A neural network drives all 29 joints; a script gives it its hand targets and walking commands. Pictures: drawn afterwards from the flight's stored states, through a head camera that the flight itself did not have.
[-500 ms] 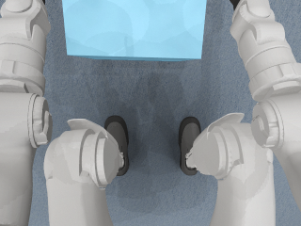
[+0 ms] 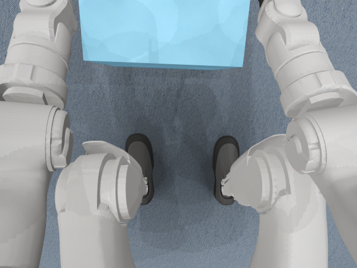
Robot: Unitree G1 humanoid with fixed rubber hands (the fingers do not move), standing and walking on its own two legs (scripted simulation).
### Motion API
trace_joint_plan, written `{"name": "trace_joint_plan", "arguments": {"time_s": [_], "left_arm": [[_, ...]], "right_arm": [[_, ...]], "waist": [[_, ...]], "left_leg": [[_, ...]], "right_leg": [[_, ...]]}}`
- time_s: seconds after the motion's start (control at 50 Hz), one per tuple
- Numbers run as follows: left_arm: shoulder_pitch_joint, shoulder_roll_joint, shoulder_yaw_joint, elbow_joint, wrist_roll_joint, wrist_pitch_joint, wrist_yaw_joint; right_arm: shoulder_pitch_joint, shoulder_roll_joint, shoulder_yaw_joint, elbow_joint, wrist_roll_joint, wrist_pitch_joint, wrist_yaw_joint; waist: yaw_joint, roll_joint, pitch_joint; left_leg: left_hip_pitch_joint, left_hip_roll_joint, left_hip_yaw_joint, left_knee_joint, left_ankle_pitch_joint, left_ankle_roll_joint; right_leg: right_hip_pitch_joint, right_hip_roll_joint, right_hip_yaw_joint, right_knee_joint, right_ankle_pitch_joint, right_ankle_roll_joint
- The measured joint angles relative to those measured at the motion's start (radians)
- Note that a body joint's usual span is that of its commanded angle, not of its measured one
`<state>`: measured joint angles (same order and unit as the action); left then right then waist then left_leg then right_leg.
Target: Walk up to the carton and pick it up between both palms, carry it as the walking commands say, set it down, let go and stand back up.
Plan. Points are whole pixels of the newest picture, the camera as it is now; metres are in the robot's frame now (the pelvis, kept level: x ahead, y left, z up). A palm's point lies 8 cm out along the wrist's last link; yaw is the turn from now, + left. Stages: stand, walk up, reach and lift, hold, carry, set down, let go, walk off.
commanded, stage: reach and lift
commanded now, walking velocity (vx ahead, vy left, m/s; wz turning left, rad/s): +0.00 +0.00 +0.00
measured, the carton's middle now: out of the picture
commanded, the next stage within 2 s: none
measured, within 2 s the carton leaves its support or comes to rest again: leaves its support in 0.86 s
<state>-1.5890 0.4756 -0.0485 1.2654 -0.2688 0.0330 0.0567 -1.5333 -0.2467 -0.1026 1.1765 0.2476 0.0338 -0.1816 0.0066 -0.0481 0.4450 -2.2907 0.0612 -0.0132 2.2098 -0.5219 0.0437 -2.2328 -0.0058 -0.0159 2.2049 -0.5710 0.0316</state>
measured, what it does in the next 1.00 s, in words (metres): stands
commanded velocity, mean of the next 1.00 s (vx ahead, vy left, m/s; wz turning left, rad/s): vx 0.00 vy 0.00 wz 0.00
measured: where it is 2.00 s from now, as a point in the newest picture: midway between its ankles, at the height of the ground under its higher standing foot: (185, 180)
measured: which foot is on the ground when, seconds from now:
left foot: down 0.00-1.00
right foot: down 0.00-1.00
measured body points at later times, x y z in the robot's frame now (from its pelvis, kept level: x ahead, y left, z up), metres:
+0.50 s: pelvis +0.00 +0.00 -0.01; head +0.37 +0.05 +0.23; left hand +0.57 +0.22 -0.18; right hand +0.57 -0.11 -0.18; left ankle +0.12 +0.12 -0.33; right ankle +0.12 -0.13 -0.33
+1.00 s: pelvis +0.01 +0.00 +0.00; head +0.36 +0.05 +0.26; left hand +0.57 +0.22 -0.16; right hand +0.57 -0.11 -0.15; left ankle +0.12 +0.12 -0.33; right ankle +0.12 -0.13 -0.33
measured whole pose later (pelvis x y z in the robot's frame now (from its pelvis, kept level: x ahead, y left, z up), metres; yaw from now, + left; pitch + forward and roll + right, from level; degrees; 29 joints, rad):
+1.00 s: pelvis +0.01 +0.00 +0.00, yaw +0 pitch +36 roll -3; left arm -1.50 0.43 0.02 1.09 -0.12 0.23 0.04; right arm -1.41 -0.19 -0.27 0.98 0.15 0.18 -0.19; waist 0.01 -0.07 0.33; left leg -2.31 0.04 -0.03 2.21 -0.53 0.03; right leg -2.25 0.04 0.00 2.20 -0.59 0.05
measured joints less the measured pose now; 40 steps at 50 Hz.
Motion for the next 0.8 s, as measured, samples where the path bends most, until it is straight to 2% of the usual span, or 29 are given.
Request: {"name": "trace_joint_plan", "arguments": {"time_s": [0.26, 0.4, 0.62, 0.8], "left_arm": [[-0.027, 0.0, -0.059, 0.015, -0.028, -0.005, 0.014], [-0.064, -0.002, -0.034, 0.041, 0.026, 0.039, -0.005], [-0.016, -0.001, 0.061, -0.041, 0.108, 0.118, -0.06], [0.038, -0.023, 0.058, -0.128, 0.112, 0.159, -0.054]], "right_arm": [[-0.004, 0.001, -0.015, 0.003, 0.002, -0.017, -0.014], [-0.007, 0.01, -0.087, -0.01, -0.047, 0.018, 0.007], [0.008, 0.017, -0.152, -0.056, -0.118, 0.103, 0.06], [0.037, 0.009, -0.139, -0.1, -0.091, 0.135, 0.024]], "waist": [[-0.002, 0.003, 0.005], [-0.003, -0.001, 0.006], [0.007, -0.012, -0.018], [0.015, -0.02, -0.041]], "left_leg": [[0.0, -0.012, -0.001, -0.019, 0.011, 0.002], [-0.008, -0.021, -0.007, -0.009, 0.018, -0.002], [-0.032, -0.002, -0.008, 0.031, 0.005, 0.001], [-0.037, 0.0, -0.005, 0.033, -0.004, 0.001]], "right_leg": [[0.007, -0.004, 0.001, -0.018, 0.003, 0.004], [0.002, 0.012, 0.007, -0.005, 0.002, 0.011], [-0.03, 0.034, 0.009, 0.029, 0.004, 0.013], [-0.039, 0.041, 0.015, 0.031, 0.0, 0.016]]}}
